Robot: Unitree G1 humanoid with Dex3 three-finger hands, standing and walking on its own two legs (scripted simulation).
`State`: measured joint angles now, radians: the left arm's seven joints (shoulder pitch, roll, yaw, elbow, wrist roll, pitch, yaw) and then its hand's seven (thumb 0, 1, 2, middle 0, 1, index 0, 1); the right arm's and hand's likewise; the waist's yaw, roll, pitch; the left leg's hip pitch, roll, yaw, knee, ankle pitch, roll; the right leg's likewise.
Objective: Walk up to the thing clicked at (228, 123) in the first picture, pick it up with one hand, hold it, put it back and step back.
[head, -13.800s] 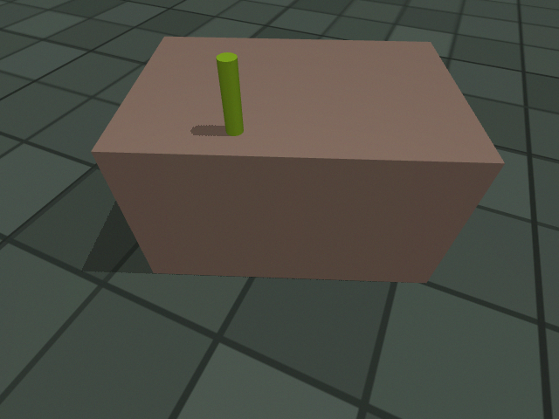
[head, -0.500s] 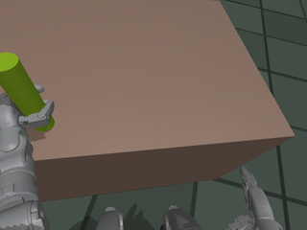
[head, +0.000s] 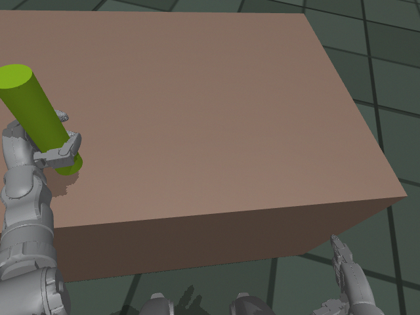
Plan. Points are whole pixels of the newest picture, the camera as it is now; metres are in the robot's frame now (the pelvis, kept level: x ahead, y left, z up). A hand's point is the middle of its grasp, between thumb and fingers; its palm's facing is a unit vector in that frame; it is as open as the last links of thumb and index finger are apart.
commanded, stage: lift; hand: left
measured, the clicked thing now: (45, 129) +0.44 +0.27 +0.09
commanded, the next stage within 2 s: hold in 1.48 s
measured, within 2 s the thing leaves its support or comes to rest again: neither
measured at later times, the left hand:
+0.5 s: hand (57, 129) +0.40 +0.22 +0.14, palm faces +0.30 -0.95 -0.03, open 7.2 cm
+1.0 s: hand (57, 132) +0.36 +0.20 +0.18, palm faces +0.29 -0.96 -0.02, open 7.2 cm
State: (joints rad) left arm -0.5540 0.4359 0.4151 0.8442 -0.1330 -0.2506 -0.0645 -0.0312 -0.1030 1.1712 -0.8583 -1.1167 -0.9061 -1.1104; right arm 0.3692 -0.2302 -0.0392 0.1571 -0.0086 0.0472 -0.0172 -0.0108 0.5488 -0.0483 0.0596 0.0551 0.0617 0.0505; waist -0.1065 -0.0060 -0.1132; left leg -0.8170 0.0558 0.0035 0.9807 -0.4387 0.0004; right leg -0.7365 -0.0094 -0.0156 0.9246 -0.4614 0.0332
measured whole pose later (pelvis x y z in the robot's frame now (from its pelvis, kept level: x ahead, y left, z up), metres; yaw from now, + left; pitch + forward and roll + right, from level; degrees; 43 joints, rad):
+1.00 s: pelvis -0.01 -0.01 +0.04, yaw +1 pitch +2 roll +0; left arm -0.31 0.25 0.27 0.20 -0.16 0.22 0.08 -0.03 -0.09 1.16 -0.86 -1.12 -0.90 -1.11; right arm 0.31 -0.21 -0.07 0.44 0.02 -0.12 -0.12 -0.01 0.56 -0.04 0.06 0.05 0.06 0.05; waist -0.02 0.04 -0.06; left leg -0.42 0.04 0.02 0.70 -0.32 -0.01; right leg -0.36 -0.02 -0.01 0.70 -0.37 0.02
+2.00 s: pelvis -0.01 -0.01 +0.05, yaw +2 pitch -2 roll +0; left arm -0.26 0.19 0.24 -0.06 -0.19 0.46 0.08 -0.03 -0.09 1.15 -0.85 -1.12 -0.90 -1.11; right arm 0.25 -0.20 -0.09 0.63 0.01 -0.27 -0.13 -0.01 0.54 -0.05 0.06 0.05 0.06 0.05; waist 0.00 0.06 -0.04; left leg -0.27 0.02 0.02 0.57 -0.26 0.00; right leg -0.20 -0.04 -0.02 0.55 -0.31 0.03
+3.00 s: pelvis -0.01 -0.01 +0.05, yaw +1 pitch -3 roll +0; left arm -0.26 0.18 0.24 -0.08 -0.18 0.52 0.08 -0.03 -0.08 1.15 -0.85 -1.12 -0.89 -1.12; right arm 0.24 -0.20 -0.09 0.66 0.01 -0.30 -0.12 -0.01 0.54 -0.05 0.06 0.06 0.06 0.05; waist 0.00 0.06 -0.03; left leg -0.25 0.02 0.02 0.55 -0.25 0.00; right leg -0.19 -0.04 -0.01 0.53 -0.29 0.03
